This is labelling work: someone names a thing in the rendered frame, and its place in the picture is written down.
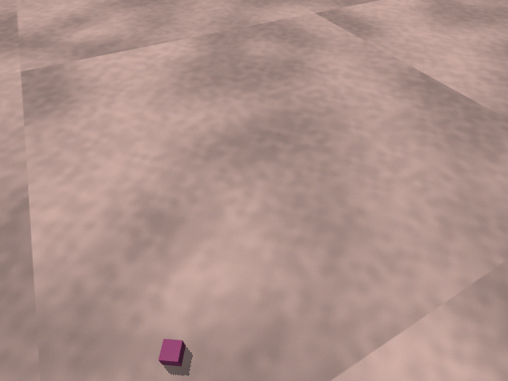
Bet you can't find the cube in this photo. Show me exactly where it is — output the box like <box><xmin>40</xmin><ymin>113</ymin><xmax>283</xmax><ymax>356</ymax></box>
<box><xmin>158</xmin><ymin>339</ymin><xmax>186</xmax><ymax>367</ymax></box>

